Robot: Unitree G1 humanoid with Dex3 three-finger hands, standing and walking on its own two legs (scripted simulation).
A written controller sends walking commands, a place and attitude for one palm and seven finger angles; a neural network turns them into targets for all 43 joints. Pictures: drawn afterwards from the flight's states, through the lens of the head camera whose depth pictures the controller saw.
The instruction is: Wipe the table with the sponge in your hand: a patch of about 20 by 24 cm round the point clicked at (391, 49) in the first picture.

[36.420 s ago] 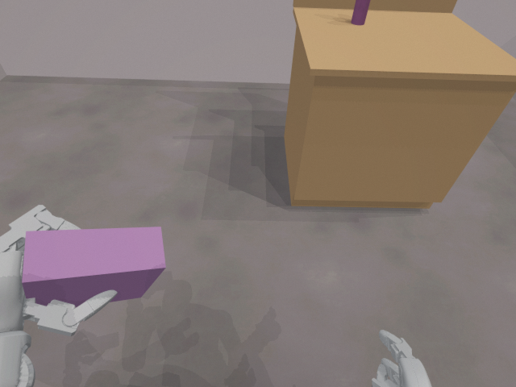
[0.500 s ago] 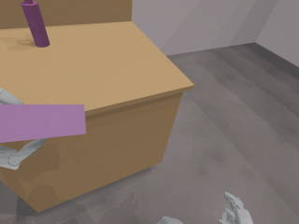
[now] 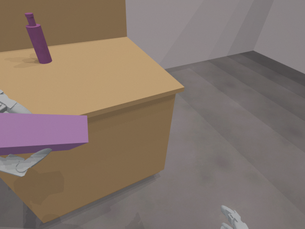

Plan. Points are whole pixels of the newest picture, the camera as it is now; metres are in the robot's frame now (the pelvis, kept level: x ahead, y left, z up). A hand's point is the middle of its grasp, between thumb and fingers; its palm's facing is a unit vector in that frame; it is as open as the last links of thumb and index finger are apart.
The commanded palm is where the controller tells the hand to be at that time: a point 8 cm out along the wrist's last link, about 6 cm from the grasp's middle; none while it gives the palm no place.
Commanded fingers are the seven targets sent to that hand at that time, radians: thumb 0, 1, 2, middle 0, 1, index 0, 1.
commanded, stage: stop stepping back and stand still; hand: left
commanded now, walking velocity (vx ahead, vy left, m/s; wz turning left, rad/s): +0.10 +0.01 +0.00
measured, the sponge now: (54, 135) +0.24 +0.21 +0.20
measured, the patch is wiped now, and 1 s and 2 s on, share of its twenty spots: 1.00 1.00 1.00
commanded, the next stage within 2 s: stand and wait in 0.32 s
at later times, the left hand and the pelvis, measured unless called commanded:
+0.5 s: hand (27, 137) +0.21 +0.24 +0.23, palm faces +0.48 -0.80 -0.34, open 9.5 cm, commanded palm +0.16 +0.28 +0.25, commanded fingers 0.00 0.10 1.30 -1.20 -1.60 -1.20 -1.60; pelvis +0.01 -0.01 +0.01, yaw +3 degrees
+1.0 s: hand (18, 130) +0.23 +0.26 +0.23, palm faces +0.45 -0.82 -0.34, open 9.5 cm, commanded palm +0.17 +0.30 +0.25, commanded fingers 0.00 0.10 1.30 -1.20 -1.60 -1.20 -1.60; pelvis +0.02 +0.02 +0.02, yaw +1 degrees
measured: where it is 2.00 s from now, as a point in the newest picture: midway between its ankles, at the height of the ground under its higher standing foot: outside the picture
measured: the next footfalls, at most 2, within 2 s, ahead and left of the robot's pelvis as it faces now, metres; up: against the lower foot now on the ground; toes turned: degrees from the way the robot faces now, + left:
none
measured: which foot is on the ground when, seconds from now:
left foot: down 0.00-1.00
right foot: down 0.00-1.00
